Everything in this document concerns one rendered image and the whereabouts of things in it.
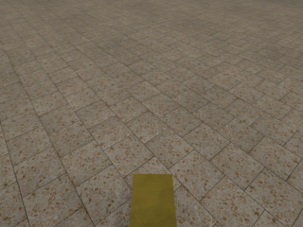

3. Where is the carton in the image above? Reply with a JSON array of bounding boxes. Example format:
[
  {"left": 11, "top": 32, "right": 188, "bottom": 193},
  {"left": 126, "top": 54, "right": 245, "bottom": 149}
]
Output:
[{"left": 129, "top": 174, "right": 177, "bottom": 227}]

